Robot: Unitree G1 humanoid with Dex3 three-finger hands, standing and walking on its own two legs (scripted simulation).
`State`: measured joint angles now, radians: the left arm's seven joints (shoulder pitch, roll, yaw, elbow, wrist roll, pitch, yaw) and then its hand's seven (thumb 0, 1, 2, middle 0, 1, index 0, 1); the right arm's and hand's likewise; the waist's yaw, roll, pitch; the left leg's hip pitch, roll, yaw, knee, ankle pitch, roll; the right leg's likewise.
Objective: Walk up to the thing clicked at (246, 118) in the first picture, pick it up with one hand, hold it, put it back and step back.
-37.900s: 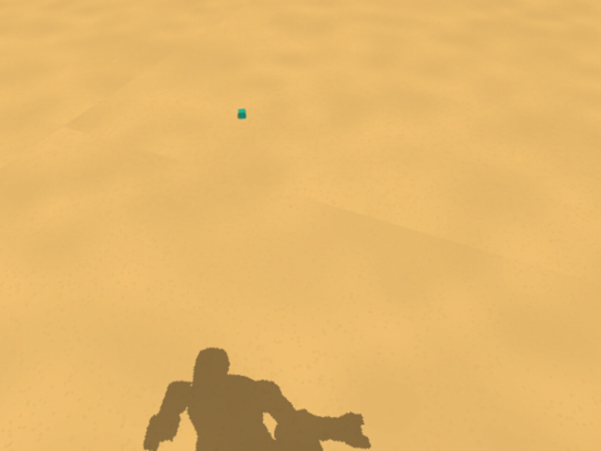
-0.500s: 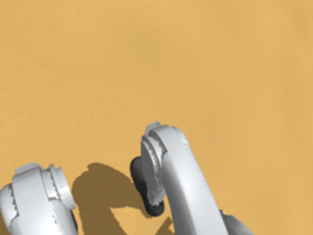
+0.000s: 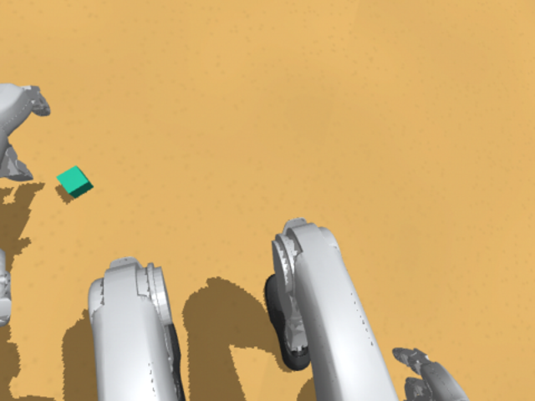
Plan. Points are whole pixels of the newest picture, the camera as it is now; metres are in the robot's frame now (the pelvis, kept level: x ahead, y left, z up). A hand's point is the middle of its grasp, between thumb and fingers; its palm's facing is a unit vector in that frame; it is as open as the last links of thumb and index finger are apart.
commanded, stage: withdraw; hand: left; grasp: from above
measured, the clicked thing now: (75, 182) +0.51 +0.27 -0.35
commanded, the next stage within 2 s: home in 0.28 s
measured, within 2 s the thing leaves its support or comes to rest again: neither
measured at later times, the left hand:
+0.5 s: hand (23, 137) +0.54 +0.29 -0.18, palm faces -0.33 -0.03 -0.94, open 11.3 cm
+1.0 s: hand out of the picture +0.37 +0.26 +0.00, palm faces -0.28 -0.63 -0.73, open 7.8 cm
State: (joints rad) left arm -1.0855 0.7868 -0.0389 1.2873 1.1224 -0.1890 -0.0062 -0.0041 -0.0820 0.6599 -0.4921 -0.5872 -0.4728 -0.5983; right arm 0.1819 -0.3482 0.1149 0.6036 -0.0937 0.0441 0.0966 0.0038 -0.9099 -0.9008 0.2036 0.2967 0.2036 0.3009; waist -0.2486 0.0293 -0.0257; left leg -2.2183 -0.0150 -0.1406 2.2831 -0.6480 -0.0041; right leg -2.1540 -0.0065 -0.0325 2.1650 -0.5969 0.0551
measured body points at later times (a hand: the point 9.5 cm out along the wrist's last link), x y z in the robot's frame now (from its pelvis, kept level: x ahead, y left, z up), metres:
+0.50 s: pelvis +0.01 +0.00 -0.04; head +0.26 +0.07 +0.32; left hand +0.55 +0.29 -0.13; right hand +0.03 -0.25 -0.14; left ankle +0.09 +0.12 -0.34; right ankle +0.12 -0.14 -0.33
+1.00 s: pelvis +0.02 +0.00 +0.11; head +0.19 +0.04 +0.52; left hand +0.38 +0.29 +0.04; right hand +0.18 -0.27 -0.01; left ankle +0.09 +0.12 -0.34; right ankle +0.12 -0.14 -0.34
